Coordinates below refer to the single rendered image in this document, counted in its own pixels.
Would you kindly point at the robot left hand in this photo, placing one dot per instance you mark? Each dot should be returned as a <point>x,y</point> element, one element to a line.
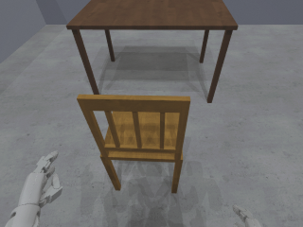
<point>35,183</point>

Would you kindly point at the left robot forearm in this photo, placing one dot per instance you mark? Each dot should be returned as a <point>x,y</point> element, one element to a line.
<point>26,215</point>

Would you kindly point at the robot right hand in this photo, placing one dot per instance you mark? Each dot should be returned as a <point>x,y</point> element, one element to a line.
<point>246,217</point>

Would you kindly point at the chair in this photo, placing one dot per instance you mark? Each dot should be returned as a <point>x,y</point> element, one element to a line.
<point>141,128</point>

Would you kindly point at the table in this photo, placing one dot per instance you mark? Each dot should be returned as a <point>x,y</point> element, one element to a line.
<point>154,15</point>

